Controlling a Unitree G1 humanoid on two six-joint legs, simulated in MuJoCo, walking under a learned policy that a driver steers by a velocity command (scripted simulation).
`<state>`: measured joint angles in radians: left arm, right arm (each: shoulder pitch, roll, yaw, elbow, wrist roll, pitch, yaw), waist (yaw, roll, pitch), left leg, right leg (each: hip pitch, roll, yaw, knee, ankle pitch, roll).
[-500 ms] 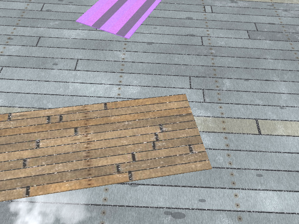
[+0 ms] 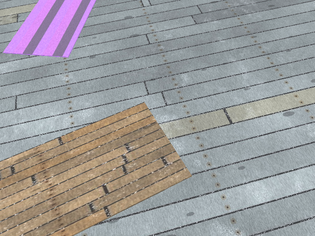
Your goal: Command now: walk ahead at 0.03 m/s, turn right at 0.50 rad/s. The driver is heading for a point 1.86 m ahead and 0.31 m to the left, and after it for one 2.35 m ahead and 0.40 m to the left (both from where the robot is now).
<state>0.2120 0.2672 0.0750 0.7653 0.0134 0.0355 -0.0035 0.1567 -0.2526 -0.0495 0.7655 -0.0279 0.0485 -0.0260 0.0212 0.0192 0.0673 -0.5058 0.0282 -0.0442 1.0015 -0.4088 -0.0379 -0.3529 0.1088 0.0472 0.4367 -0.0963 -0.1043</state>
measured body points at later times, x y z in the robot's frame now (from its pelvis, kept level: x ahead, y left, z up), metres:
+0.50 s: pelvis +0.00 +0.04 +0.00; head +0.02 +0.05 +0.45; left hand +0.12 +0.29 -0.13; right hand +0.08 -0.22 -0.12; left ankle +0.01 +0.14 -0.74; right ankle -0.04 -0.08 -0.74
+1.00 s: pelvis +0.10 +0.04 +0.01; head +0.11 +0.05 +0.46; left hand +0.26 +0.27 -0.12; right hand +0.00 -0.21 -0.12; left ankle +0.02 +0.13 -0.74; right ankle +0.15 -0.10 -0.68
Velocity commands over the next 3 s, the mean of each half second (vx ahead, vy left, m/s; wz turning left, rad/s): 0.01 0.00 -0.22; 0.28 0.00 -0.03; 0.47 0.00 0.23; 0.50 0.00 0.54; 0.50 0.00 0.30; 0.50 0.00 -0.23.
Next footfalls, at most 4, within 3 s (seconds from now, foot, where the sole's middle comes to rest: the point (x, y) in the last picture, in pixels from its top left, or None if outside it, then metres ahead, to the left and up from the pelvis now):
0.22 left None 0.06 0.13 -0.77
0.50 right None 0.00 -0.08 -0.77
1.18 right None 0.35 -0.11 -0.77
1.74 left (163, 193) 0.63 0.06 -0.77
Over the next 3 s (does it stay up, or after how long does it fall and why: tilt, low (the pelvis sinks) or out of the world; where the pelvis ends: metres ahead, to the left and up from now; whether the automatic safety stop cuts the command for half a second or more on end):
stays up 1.12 0.23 0.01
